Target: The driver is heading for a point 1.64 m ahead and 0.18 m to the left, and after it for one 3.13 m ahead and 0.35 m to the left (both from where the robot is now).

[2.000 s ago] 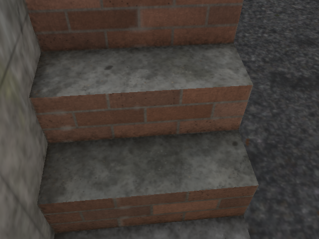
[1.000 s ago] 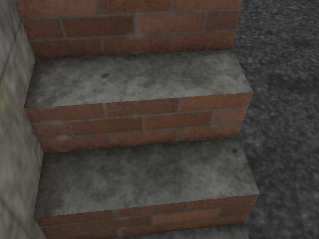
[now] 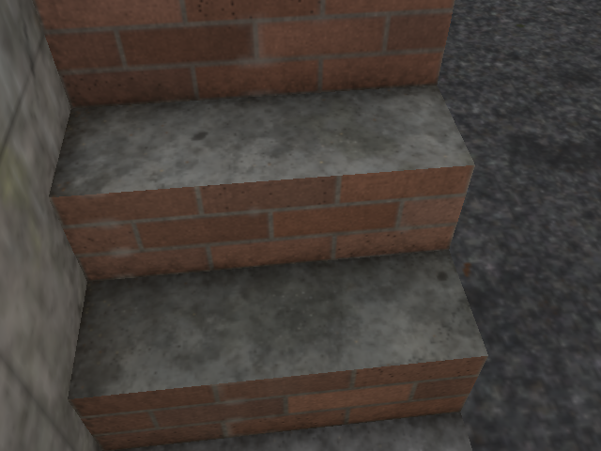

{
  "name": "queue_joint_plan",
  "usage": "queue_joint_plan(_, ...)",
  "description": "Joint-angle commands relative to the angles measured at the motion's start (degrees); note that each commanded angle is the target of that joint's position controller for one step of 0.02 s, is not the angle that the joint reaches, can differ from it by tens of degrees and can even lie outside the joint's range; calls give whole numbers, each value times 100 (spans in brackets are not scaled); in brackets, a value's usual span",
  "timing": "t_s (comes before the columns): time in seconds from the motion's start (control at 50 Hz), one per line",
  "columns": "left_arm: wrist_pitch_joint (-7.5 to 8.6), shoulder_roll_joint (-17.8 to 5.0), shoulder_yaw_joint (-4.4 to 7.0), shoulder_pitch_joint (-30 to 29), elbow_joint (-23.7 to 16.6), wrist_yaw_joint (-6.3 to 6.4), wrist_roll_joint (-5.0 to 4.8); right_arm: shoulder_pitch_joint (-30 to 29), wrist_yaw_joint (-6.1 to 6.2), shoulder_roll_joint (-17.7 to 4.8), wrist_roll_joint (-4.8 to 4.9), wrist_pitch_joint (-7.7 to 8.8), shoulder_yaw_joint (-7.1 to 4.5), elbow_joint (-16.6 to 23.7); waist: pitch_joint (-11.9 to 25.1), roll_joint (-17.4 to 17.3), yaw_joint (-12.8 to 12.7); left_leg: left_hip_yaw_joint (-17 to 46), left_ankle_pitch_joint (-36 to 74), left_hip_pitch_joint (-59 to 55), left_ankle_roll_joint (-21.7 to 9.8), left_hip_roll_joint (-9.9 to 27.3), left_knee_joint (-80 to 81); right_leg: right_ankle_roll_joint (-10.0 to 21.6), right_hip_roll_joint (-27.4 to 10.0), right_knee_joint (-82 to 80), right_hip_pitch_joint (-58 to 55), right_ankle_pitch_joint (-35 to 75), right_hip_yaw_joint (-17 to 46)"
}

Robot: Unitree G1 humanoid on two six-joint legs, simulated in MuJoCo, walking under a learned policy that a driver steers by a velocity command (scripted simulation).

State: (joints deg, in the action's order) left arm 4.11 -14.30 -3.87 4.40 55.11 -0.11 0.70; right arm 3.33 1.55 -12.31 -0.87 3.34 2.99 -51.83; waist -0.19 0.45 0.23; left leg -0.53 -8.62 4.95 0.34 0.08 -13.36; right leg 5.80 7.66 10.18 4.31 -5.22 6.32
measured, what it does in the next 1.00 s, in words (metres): stands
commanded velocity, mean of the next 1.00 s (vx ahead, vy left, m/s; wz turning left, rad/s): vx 0.47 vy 0.00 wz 0.00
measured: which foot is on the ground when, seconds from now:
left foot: down 0.00-1.00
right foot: down 0.00-1.00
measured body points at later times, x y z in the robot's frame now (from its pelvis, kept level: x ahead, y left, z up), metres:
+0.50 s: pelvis +0.00 -0.01 +0.00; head +0.01 +0.00 +0.45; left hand +0.15 +0.24 -0.12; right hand +0.16 -0.24 -0.12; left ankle -0.02 +0.12 -0.75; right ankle -0.01 -0.06 -0.75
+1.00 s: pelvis +0.00 -0.01 +0.00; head +0.01 -0.01 +0.45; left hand +0.13 +0.24 -0.13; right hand +0.14 -0.25 -0.13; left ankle -0.02 +0.12 -0.75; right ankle -0.01 -0.06 -0.75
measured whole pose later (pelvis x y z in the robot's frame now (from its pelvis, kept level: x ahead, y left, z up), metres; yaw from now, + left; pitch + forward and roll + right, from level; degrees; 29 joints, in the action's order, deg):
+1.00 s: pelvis +0.00 -0.01 +0.00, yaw +0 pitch +0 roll +0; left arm 3.5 -14.7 -3.5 5.6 56.9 0.0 0.6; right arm 4.9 1.9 -13.0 -0.3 2.7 2.6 -53.9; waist -0.8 0.2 0.5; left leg -0.1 -10.3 4.9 1.1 0.9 -15.6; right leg 6.4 8.4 12.0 4.2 -6.5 6.2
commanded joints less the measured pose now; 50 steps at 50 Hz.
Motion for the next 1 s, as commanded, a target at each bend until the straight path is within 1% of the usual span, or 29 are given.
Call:
queue_joint_plan(0.02,75,-618,124,-317,-325,16,-4,-375,17,-550,4,78,-119,371,477,-61,4,541,501,-324,25,725,27,-156,-1363,-9,59,1137,832)
queue_joint_plan(0.2,70,-628,126,-312,-311,19,-5,-371,21,-551,7,73,-123,362,477,-59,1,537,523,-312,35,727,14,-151,-1365,13,17,1252,838)
queue_joint_plan(0.22,70,-630,128,-322,-311,14,-3,-355,29,-573,34,74,-129,345,482,-56,4,541,512,-316,40,724,5,-154,-1359,28,17,1249,831)
queue_joint_plan(0.5,64,-642,132,-310,-269,15,-6,-348,34,-569,32,69,-126,319,479,-64,7,545,517,-309,49,727,-15,-147,-1367,33,-17,1363,840)
queue_joint_plan(0.52,61,-609,119,-268,-250,5,25,-307,28,-589,47,60,-126,292,488,-80,7,559,494,-321,52,718,-43,-159,-1379,45,-23,1384,840)
queue_joint_plan(0.64,56,-632,121,-269,-235,4,11,-300,24,-592,38,52,-121,268,446,-48,17,566,468,-308,52,715,-57,-160,-1371,28,14,1328,851)
queue_joint_plan(0.66,65,-639,127,-292,-258,11,-28,-313,17,-609,34,44,-128,268,416,-122,-21,557,549,-339,60,717,-102,-175,-1388,-25,50,1335,882)
queue_joint_plan(0.74,64,-636,126,-293,-250,21,-22,-280,13,-607,39,38,-133,265,457,-55,11,562,558,-373,61,723,-113,-183,-1379,-24,24,1341,872)
queue_joint_plan(0.76,55,-624,119,-267,-227,14,18,-257,23,-593,45,45,-125,256,485,23,47,573,475,-340,53,722,-68,-168,-1360,27,-20,1334,839)
queue_joint_plan(0.78,60,-613,125,-282,-256,14,-21,-280,22,-623,36,38,-132,251,426,-96,-19,561,546,-342,59,718,-106,-179,-1379,-28,19,1335,875)
queue_joint_plan(0.82,59,-639,127,-284,-247,20,-24,-272,16,-608,36,37,-131,258,445,-56,6,565,559,-365,61,725,-108,-181,-1377,-30,18,1329,872)
queue_joint_plan(0.84,56,-657,133,-217,-212,22,-22,-227,19,-626,38,35,-137,235,423,-60,5,558,622,-373,59,734,-132,-181,-1377,21,7,1485,847)
queue_joint_plan(0.86,45,-666,135,-122,-152,18,11,-144,31,-624,51,40,-136,203,466,21,46,562,588,-354,47,736,-120,-164,-1360,132,-60,1641,797)
queue_joint_plan(0.9,28,-664,148,-13,-105,12,3,-50,47,-657,61,30,-147,131,423,-23,19,542,608,-315,34,726,-173,-156,-1365,219,-69,1780,788)
queue_joint_plan(0.94,0,-673,159,34,-64,15,-7,-7,51,-653,58,8,-153,86,368,-47,17,536,575,-303,27,726,-205,-147,-1358,248,-4,1685,794)
queue_joint_plan(0.96,-7,-687,172,44,-60,25,-43,-3,44,-667,48,-14,-163,70,309,-143,-24,515,645,-321,36,729,-268,-158,-1375,206,59,1648,830)
queue_joint_plan(0.98,-26,-697,170,64,-14,29,-12,41,46,-635,57,-20,-162,56,335,-16,52,538,549,-324,24,734,-235,-141,-1346,264,71,1571,801)
queue_joint_plan(1.0,-40,-677,174,85,-1,29,-13,61,52,-657,55,-30,-169,28,289,-57,25,538,531,-296,19,733,-248,-136,-1341,266,97,1526,809)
